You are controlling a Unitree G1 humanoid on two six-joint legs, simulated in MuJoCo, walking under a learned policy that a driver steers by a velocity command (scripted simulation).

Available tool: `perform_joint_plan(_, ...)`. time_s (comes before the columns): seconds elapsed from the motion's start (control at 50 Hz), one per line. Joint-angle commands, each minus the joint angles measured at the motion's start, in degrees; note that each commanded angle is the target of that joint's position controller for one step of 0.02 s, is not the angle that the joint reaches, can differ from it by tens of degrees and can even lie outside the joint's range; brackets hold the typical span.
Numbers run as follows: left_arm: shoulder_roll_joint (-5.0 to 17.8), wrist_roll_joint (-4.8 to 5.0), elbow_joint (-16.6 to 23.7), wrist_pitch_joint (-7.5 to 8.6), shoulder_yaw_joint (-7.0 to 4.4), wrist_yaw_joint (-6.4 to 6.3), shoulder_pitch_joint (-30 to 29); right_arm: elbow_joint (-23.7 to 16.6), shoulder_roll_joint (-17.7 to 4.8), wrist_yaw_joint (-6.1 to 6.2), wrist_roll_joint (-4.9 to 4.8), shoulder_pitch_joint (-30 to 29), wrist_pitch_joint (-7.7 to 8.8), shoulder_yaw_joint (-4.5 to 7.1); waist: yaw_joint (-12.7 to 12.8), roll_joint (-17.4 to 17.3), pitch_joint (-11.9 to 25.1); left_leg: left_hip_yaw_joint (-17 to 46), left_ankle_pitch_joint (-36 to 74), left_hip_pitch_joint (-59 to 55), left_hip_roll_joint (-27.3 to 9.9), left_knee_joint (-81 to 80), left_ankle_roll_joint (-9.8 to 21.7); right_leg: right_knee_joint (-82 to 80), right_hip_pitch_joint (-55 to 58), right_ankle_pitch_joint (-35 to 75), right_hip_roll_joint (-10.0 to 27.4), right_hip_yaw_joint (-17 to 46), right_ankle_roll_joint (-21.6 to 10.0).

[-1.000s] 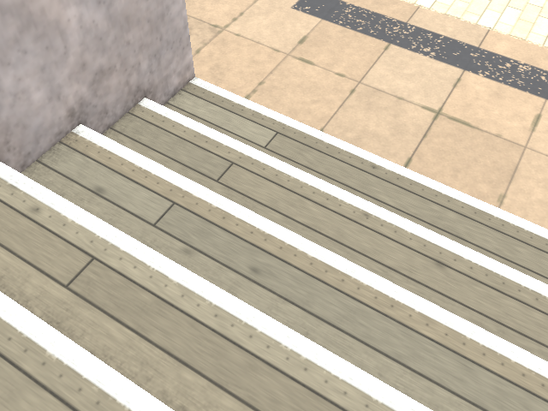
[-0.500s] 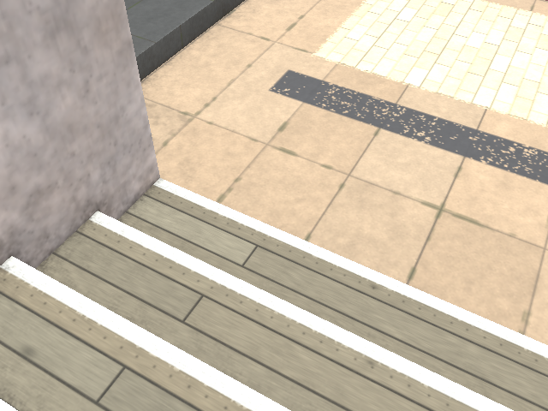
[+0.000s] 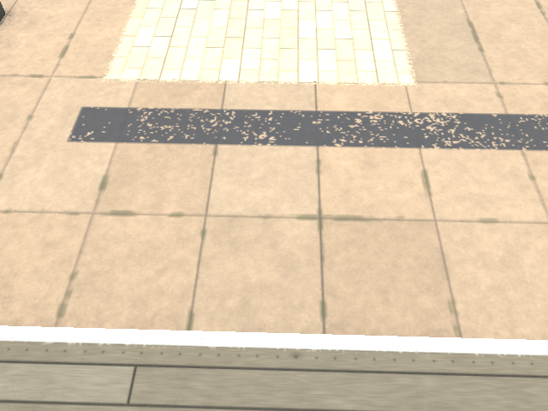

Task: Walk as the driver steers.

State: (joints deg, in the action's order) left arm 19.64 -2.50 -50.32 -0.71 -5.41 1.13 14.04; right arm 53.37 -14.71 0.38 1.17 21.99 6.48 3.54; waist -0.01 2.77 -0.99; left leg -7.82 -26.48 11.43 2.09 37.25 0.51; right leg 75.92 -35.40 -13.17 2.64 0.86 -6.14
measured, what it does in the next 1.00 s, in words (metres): goes down, turning left: right foot 0.13 m lower, then left foot 0.13 m lower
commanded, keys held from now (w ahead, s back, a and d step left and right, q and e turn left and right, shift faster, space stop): w+q+shift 0.76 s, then w+e+shift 0.24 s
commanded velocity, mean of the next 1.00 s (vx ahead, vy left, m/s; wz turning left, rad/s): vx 1.00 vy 0.00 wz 0.43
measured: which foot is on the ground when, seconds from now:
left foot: down 0.00-0.24, up 0.26-0.62, down 0.64-1.00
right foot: up 0.00-0.22, down 0.24-0.64, up 0.66-1.00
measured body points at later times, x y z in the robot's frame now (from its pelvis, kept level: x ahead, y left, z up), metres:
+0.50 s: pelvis +0.44 +0.04 -0.15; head +0.45 +0.06 +0.30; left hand +0.34 +0.30 -0.29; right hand +0.61 -0.21 -0.26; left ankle +0.59 +0.20 -0.82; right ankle +0.31 -0.07 -0.84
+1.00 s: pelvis +0.88 +0.23 -0.30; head +0.89 +0.23 +0.15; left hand +0.94 +0.52 -0.40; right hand +0.97 -0.02 -0.44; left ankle +0.67 +0.15 -0.97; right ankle +1.12 +0.21 -1.00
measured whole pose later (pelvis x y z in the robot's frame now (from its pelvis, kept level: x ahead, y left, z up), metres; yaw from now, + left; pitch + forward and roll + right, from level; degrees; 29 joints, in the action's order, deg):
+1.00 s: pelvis +0.88 +0.23 -0.30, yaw +27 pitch +0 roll +2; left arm 13.5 -1.5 -49.0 3.6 -2.0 2.9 3.6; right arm 56.6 -13.4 1.1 1.4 24.0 6.4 2.4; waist -4.6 1.3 -1.4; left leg 0.4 -41.5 -3.0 11.9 39.0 10.1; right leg 31.8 -35.0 19.9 3.6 -0.4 -5.0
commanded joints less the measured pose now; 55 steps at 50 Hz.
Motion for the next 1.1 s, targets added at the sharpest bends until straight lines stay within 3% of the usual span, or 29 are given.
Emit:
perform_joint_plan(0.02,-3.61,-1.26,3.49,0.82,1.31,1.72,0.60,0.62,-5.45,-0.05,-0.59,2.40,1.52,0.77,2.24,-8.60,-4.06,17.75,40.06,3.88,-16.89,-12.22,7.70,-14.61,-2.36,10.97,0.41,4.09,0.32)
perform_joint_plan(0.08,-3.28,0.00,5.01,3.56,2.23,2.62,-8.07,2.34,-0.64,0.85,-1.60,2.82,1.60,-0.97,2.88,-2.53,-5.68,8.59,23.11,10.55,-8.81,-9.64,6.50,-36.97,6.20,37.17,-2.34,1.05,-1.81)
perform_joint_plan(0.12,-3.94,0.77,4.80,3.67,3.37,3.42,-11.23,1.74,-4.22,0.86,-2.09,2.55,0.45,-0.94,1.26,-4.28,-4.52,9.91,20.32,17.61,-8.38,-11.17,7.57,-39.47,23.10,41.17,-2.90,-4.96,-0.58)
perform_joint_plan(0.2,1.64,0.29,3.44,2.57,2.61,-0.44,-4.48,4.93,-8.25,1.41,1.33,11.30,-2.55,-0.67,2.23,-2.79,-4.00,11.44,41.29,3.54,-8.26,12.77,9.26,-48.60,30.80,20.47,-4.20,-6.28,0.03)
perform_joint_plan(0.22,3.38,-0.44,0.19,3.03,1.60,-1.35,6.97,5.95,-9.30,2.01,1.49,11.33,-3.69,-0.59,8.15,-3.68,0.27,11.27,44.96,4.21,-7.90,30.91,9.56,-53.73,40.99,21.59,-1.95,-4.07,-1.05)
perform_joint_plan(0.24,4.41,-1.17,-1.16,3.31,0.84,-1.75,12.86,6.61,-7.37,2.15,0.16,9.96,-4.02,0.16,11.21,1.19,4.76,9.79,9.10,15.60,-1.01,57.76,8.02,-54.05,53.72,28.78,6.44,4.95,-4.25)
perform_joint_plan(0.26,5.68,-1.95,-0.02,4.08,1.80,-1.05,15.79,3.47,-3.57,3.02,-2.20,14.97,-2.93,-0.61,5.90,3.44,15.08,14.69,-15.95,29.69,-1.17,71.62,8.51,-28.81,69.73,65.74,17.95,11.53,-3.31)
perform_joint_plan(0.28,6.45,0.38,-0.39,3.97,0.78,-0.48,18.98,2.21,-6.07,3.42,-4.51,16.33,-2.42,-0.04,8.11,3.86,23.86,15.28,-10.87,37.97,-2.37,70.71,7.65,-32.64,76.85,58.14,25.43,20.83,-9.23)
perform_joint_plan(0.32,2.88,0.11,-0.86,5.46,0.30,-0.92,12.93,0.23,-6.64,2.47,-0.23,4.36,-3.96,0.65,6.69,-0.31,6.57,12.20,-1.63,46.34,-7.25,59.69,6.72,-49.43,55.62,10.67,22.24,23.61,-11.60)
perform_joint_plan(0.36,-0.63,-0.43,-2.15,7.84,1.19,-0.74,10.15,1.49,-5.25,0.77,2.28,2.75,-5.26,1.89,2.14,-3.32,-4.72,14.76,7.63,38.68,-9.64,47.43,6.40,-48.31,35.33,21.63,19.82,17.31,-7.33)
perform_joint_plan(0.4,-0.47,2.38,-2.30,8.98,1.31,-1.36,3.83,-1.66,0.09,-1.28,1.10,-3.67,-6.53,0.97,-3.27,-0.83,-11.26,13.79,17.53,28.58,-11.57,26.50,3.69,-55.27,14.80,13.21,15.24,6.64,-3.43)
perform_joint_plan(0.44,0.73,1.97,-2.53,9.26,0.74,-1.63,2.05,-2.42,-0.78,-2.78,2.61,-4.22,-7.06,0.86,-4.09,4.07,-9.08,7.27,27.00,24.88,-10.02,24.99,4.54,-55.19,14.38,19.21,14.32,0.75,-3.27)
perform_joint_plan(0.48,-5.56,3.44,-4.07,11.50,2.29,-1.78,0.79,-3.94,-0.96,-4.39,0.85,-8.21,-5.19,0.90,-5.99,-0.26,-8.33,9.02,56.25,15.92,-10.59,5.12,7.46,-52.91,10.62,6.33,9.07,-7.94,1.63)
perform_joint_plan(0.54,-0.72,2.47,-5.03,10.77,1.66,-2.44,0.37,-1.91,-2.25,-4.78,-0.83,-7.91,-5.71,0.93,-5.79,-0.38,-7.01,-0.99,59.33,1.44,-4.14,1.85,7.55,-46.93,11.65,8.28,6.90,-14.40,3.32)
perform_joint_plan(0.58,2.20,1.45,-6.86,7.98,1.44,-3.17,5.70,-1.47,-4.38,-3.47,0.97,-6.13,-6.59,1.66,-5.65,-0.95,-5.03,-5.60,48.27,-1.34,0.06,0.28,9.21,-32.90,22.44,29.46,7.77,-16.98,3.69)
perform_joint_plan(0.62,4.94,0.33,-7.65,5.79,0.82,-3.69,5.18,3.16,-8.96,-2.08,1.79,12.12,-7.36,3.80,-14.72,-1.22,2.35,-1.08,33.67,-18.53,-0.05,-1.98,13.80,-1.78,21.67,40.71,9.42,-13.95,3.04)
perform_joint_plan(0.64,4.44,1.19,-7.16,5.07,-0.09,-3.57,0.60,4.71,-11.12,-1.55,1.17,16.28,-7.79,5.08,-19.58,-11.68,0.73,6.50,31.58,-23.95,-2.74,-11.25,19.18,28.61,13.47,6.91,0.47,-14.25,4.47)
perform_joint_plan(0.66,-0.38,-0.60,-2.73,5.58,1.35,-3.46,1.59,4.94,-16.46,-1.77,-0.17,13.53,-7.41,4.88,-11.64,-18.67,-2.89,10.75,60.25,-29.54,-6.01,6.25,17.43,40.51,-8.11,-27.55,-3.55,-9.42,4.47)
perform_joint_plan(0.68,-1.40,-1.53,1.66,6.00,2.60,-3.18,4.63,3.82,-15.91,-1.78,-1.66,13.46,-6.11,3.96,-6.81,-11.49,4.68,23.27,59.59,-37.00,-10.08,3.52,20.26,29.39,-16.29,-22.02,0.17,-1.50,4.02)
perform_joint_plan(0.72,2.27,-1.47,5.04,7.60,2.28,-2.53,-1.65,0.03,-15.24,-0.51,-0.40,4.87,-5.35,4.23,-4.58,-4.66,4.25,50.49,8.29,-26.53,-20.02,-18.22,25.72,10.62,-20.77,-13.67,2.27,4.93,6.25)
perform_joint_plan(0.74,4.71,-1.58,3.99,6.53,1.52,-2.25,-3.80,-1.44,-13.12,0.08,-0.36,-1.39,-4.68,3.28,-0.39,0.77,-2.60,49.00,9.83,-10.18,-17.86,-18.75,24.92,0.71,-12.20,-10.47,3.44,5.70,8.85)
perform_joint_plan(0.78,3.65,-1.86,2.80,4.05,1.67,-2.01,-3.68,-1.78,-12.60,0.54,0.15,-1.65,-3.21,2.47,1.93,3.02,-5.07,44.10,16.66,4.33,-15.16,-16.62,24.76,-10.94,-1.77,-13.91,4.40,5.62,11.32)
perform_joint_plan(0.82,1.17,-0.31,2.34,3.59,1.94,-0.98,-4.91,-0.67,-12.27,0.13,0.99,0.04,-0.88,2.65,1.06,1.06,-5.41,34.53,29.20,9.43,-11.47,-15.59,20.92,-19.23,2.13,7.54,5.52,3.04,9.59)
perform_joint_plan(0.88,-2.32,0.89,2.47,4.87,2.73,1.05,-8.28,0.53,-5.37,-0.02,-1.66,-1.55,0.33,0.74,-0.70,-2.43,-2.36,18.17,18.38,14.61,-0.23,-10.60,11.63,-38.86,16.16,38.89,3.30,-0.87,4.93)
perform_joint_plan(0.92,-3.10,1.36,3.53,5.00,2.91,2.15,-12.18,1.39,-4.76,0.15,-1.58,1.93,0.33,0.30,-3.63,-3.43,-3.50,17.64,16.99,10.40,-1.92,-9.61,10.44,-40.50,13.73,42.16,2.39,-2.82,2.19)
perform_joint_plan(0.98,-3.24,1.08,6.60,5.05,3.01,2.11,-22.52,4.30,-5.39,1.31,0.97,11.28,0.04,0.27,-9.63,-1.51,-11.52,16.57,28.43,-5.12,-5.82,-7.38,9.05,-45.19,-1.88,33.24,-0.88,-2.89,-0.46)
perform_joint_plan(1.02,-2.58,0.88,6.92,5.63,2.79,1.31,-22.33,5.53,-6.52,2.07,2.02,12.16,-0.01,0.29,-8.91,-1.59,-11.35,12.22,44.89,-12.83,-5.99,-3.31,6.64,-51.21,-0.89,30.64,-2.96,-5.11,-1.86)
perform_joint_plan(1.06,1.45,0.56,1.46,5.26,1.24,0.91,-4.33,4.39,-7.89,2.55,2.04,6.48,-0.02,0.27,0.96,-4.57,-3.26,9.09,65.70,-14.33,-7.11,11.37,5.02,-50.13,14.47,28.21,-4.43,-7.78,-3.86)
perform_joint_plan(1.1,6.33,0.55,-7.80,4.18,-1.96,1.28,26.22,1.99,-8.89,2.69,1.26,-7.89,-0.72,1.03,19.80,-0.37,5.33,2.63,56.09,1.13,-2.11,56.76,2.74,-52.70,42.27,28.28,-0.27,-2.18,-12.11)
